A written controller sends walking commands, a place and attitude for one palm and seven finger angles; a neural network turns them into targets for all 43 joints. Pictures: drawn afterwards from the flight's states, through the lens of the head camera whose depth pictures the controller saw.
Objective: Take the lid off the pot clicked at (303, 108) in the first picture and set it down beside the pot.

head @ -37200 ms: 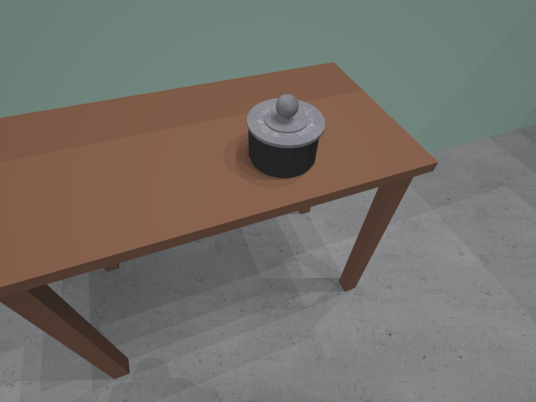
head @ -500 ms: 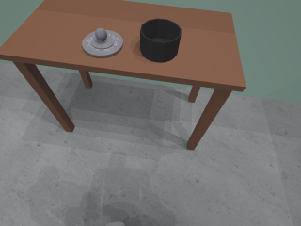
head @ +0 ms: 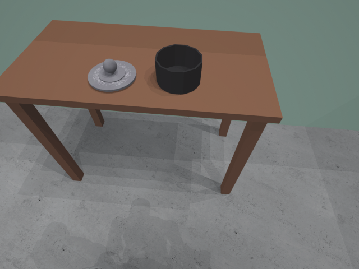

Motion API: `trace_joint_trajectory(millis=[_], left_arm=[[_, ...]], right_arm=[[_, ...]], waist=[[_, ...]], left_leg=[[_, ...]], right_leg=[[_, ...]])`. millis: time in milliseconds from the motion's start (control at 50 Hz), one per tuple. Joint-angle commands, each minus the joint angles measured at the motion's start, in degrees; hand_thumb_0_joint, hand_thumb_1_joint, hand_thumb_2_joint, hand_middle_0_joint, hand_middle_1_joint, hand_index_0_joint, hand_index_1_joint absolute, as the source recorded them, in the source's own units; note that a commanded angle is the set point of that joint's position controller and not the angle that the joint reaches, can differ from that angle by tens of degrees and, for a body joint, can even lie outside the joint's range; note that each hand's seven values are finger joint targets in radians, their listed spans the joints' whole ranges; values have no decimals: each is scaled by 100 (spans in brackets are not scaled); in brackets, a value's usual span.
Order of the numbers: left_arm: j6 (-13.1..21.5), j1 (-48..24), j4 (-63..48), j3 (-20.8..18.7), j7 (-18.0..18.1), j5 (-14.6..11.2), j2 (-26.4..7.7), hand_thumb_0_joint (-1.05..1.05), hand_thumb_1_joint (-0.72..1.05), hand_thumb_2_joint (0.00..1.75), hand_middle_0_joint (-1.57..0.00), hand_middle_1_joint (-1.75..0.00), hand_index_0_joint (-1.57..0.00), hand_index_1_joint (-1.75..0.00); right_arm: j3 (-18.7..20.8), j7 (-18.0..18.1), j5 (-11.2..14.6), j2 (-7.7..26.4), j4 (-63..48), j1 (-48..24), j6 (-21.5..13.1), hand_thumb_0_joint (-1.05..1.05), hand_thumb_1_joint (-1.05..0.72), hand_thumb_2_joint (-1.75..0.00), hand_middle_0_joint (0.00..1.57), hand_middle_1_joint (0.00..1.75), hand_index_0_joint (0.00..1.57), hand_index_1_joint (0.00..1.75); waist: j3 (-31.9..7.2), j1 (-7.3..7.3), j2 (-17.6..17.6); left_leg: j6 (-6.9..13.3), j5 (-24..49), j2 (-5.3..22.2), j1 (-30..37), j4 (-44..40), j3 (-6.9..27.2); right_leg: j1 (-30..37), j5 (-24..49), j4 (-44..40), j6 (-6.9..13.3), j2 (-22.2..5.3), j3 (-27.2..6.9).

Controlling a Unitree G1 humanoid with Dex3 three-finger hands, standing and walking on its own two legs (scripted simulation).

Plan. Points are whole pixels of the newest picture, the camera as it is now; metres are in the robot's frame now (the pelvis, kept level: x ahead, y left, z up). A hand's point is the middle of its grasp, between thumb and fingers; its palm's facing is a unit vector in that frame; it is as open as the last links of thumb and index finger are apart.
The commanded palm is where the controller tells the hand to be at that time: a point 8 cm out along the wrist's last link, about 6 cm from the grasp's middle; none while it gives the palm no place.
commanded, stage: let the arm hang, fingers relaxed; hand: left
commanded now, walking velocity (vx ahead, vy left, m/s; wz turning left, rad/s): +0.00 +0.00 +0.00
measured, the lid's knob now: (109, 66) +0.73 +0.26 +0.00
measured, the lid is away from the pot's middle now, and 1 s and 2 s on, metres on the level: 0.24 0.24 0.24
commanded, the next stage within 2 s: look to check the result in 0.42 s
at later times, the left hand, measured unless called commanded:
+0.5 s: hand out of the picture +0.06 +0.19 -0.18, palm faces -0.01 -0.98 -0.21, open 7.3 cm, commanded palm none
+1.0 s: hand out of the picture +0.07 +0.19 -0.18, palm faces -0.02 -0.98 -0.22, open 7.3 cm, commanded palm none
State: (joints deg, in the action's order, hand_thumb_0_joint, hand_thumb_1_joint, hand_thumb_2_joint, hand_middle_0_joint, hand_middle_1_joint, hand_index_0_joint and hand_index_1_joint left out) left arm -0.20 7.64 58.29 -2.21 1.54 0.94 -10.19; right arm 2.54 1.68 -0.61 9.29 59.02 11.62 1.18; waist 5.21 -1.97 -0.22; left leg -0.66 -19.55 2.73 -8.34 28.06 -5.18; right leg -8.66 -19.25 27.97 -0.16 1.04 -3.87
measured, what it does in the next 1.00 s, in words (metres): stands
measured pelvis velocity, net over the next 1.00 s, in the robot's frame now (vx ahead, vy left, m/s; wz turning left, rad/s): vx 0.01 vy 0.00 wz -0.02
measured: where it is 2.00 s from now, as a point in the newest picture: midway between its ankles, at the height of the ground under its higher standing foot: outside the picture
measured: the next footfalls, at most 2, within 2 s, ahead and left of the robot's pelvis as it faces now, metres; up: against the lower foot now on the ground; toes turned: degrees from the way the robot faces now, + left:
none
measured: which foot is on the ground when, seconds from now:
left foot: down 0.00-1.00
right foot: down 0.00-1.00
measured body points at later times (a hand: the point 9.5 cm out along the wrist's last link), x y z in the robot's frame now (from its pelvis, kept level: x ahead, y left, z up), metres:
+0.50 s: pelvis +0.02 +0.00 +0.00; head +0.07 +0.01 +0.44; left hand +0.06 +0.24 -0.16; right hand +0.02 -0.23 -0.16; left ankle -0.05 +0.12 -0.74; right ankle -0.05 -0.13 -0.74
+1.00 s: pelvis +0.01 +0.00 +0.00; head +0.06 +0.00 +0.45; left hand +0.07 +0.24 -0.16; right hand +0.01 -0.22 -0.16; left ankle -0.05 +0.12 -0.74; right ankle -0.05 -0.13 -0.74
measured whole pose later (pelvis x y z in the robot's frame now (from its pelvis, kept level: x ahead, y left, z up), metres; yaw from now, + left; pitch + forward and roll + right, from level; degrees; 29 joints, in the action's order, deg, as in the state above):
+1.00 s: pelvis +0.01 +0.00 +0.00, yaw -1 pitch +0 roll +0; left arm -0.9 10.5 59.3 -2.7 1.8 1.0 -9.9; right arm 3.1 2.2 -0.5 7.9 60.3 14.4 1.7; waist 6.0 -2.0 -0.3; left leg -0.5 -20.8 2.8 -6.5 27.9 -6.5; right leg -7.6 -20.4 28.5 -0.3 1.1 -5.1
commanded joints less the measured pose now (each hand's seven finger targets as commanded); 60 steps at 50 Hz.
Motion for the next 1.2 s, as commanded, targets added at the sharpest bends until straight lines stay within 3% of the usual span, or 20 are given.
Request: trace_joint_trajectory(millis=[0, 80, 160, 220, 280, 320, 400, 560, 760, 840, 980, 1060, 1180], left_arm=[[62, 445, -229, -173, 80, -24, -717, 0, 90, 90, -20, -30, -20, -30], [51, 472, -236, -169, 81, -23, -705, 0, 90, 90, -20, -30, -20, -30], [63, 623, -180, -171, 87, -39, -711, 0, 90, 90, -20, -30, -20, -30], [55, 679, -169, -169, 98, -37, -714, 0, 90, 90, -20, -30, -20, -30], [43, 698, -153, -165, 108, -26, -691, 0, 90, 90, -20, -30, -20, -30], [35, 687, -151, -166, 101, -33, -667, 0, 90, 90, -20, -30, -20, -30], [26, 707, -125, -153, 91, -29, -634, 0, 90, 90, -20, -30, -20, -30], [34, 698, -105, -158, 97, -33, -599, 0, 90, 90, -20, -30, -20, -30], [26, 624, -155, -175, 95, -31, -556, 0, 90, 90, -20, -30, -20, -30], [22, 614, -140, -176, 91, -27, -554, 0, 90, 90, -20, -30, -20, -30], [40, 649, -136, -167, 112, -13, -608, 0, 90, 90, -20, -30, -20, -30], [46, 655, -122, -181, 104, -26, -607, 0, 90, 90, -20, -30, -20, -30], [41, 669, -97, -172, 108, -14, -608, 0, 90, 90, -20, -30, -20, -30]], right_arm=[[172, 26, -18, 621, -136, 454, -53, 0, -90, -90, 20, 30, 20, 30], [175, 38, -3, 648, -141, 507, -39, 0, -90, -90, 20, 30, 20, 30], [181, 60, 2, 651, -114, 576, -44, 0, -90, -90, 20, 30, 20, 30], [184, 68, 10, 627, -109, 605, -38, 0, -90, -90, 20, 30, 20, 30], [190, 69, 21, 599, -99, 636, -26, 0, -90, -90, 20, 30, 20, 30], [194, 80, 6, 605, -76, 683, -31, 0, -90, -90, 20, 30, 20, 30], [195, 73, 5, 587, -59, 666, -21, 0, -90, -90, 20, 30, 20, 30], [204, 79, 2, 543, -57, 686, -32, 0, -90, -90, 20, 30, 20, 30], [223, 91, -8, 545, -47, 752, -39, 0, -90, -90, 20, 30, 20, 30], [219, 89, -8, 525, -37, 739, -37, 0, -90, -90, 20, 30, 20, 30], [230, 65, 12, 496, -41, 694, -20, 0, -90, -90, 20, 30, 20, 30], [215, 72, 4, 508, -11, 729, -39, 0, -90, -90, 20, 30, 20, 30], [216, 68, 21, 497, -3, 690, -29, 0, -90, -90, 20, 30, 20, 30]], waist=[[-429, 60, 77], [-410, 47, -16], [-694, 48, -10], [-623, 45, 21], [-490, 33, -59], [-517, 17, 127], [-392, 41, 171], [-413, 44, 43], [-447, 30, 189], [-356, 42, 210], [-234, 39, -159], [-399, 32, 10], [-278, 34, -16]], left_leg=[[285, 2275, 384, 510, -134, 286], [310, 2374, 421, 611, -148, 292], [307, 2648, 420, 785, 0, 218], [295, 2586, 402, 744, 33, 180], [303, 2488, 396, 687, 0, 200], [313, 2642, 436, 764, -25, 214], [355, 2445, 464, 775, -124, 264], [339, 2468, 429, 728, -125, 250], [372, 2764, 498, 859, -195, 277], [363, 2569, 473, 785, -234, 267], [291, 1937, 374, 574, -205, 216], [287, 2060, 403, 646, -215, 218], [273, 1883, 395, 592, -238, 221]], right_leg=[[-143, 2878, -207, 255, -528, -272], [-197, 2777, -186, 242, -462, -227], [-6, 3244, -132, 250, -503, -243], [7, 3427, -126, 256, -525, -269], [-58, 3302, -126, 255, -494, -253], [-101, 3201, -83, 251, -470, -216], [-249, 2729, -162, 234, -434, -200], [-159, 2901, -151, 232, -457, -199], [-259, 2729, -29, 206, -387, -108], [-275, 2641, -83, 210, -391, -142], [-215, 2777, -270, 241, -463, -311], [-158, 2841, -250, 246, -463, -329], [-232, 2631, -332, 235, -448, -335]])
